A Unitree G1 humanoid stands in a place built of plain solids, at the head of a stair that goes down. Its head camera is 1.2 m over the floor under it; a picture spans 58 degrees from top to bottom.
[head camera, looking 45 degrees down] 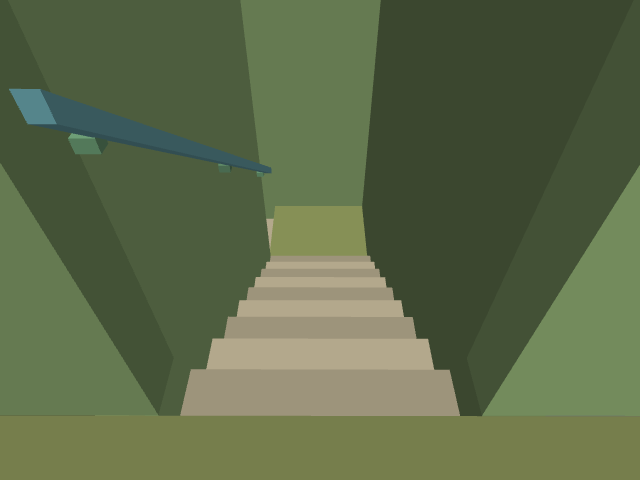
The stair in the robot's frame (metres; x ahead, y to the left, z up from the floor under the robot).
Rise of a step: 0.19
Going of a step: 0.24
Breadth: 0.90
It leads straight ahead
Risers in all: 10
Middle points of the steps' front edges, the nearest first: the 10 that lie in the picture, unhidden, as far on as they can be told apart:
0.51 0.00 0.00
0.75 0.00 -0.18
0.99 0.00 -0.37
1.23 0.00 -0.56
1.47 0.00 -0.74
1.71 0.00 -0.93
1.95 0.00 -1.11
2.19 0.00 -1.30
2.43 0.00 -1.48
2.67 0.00 -1.67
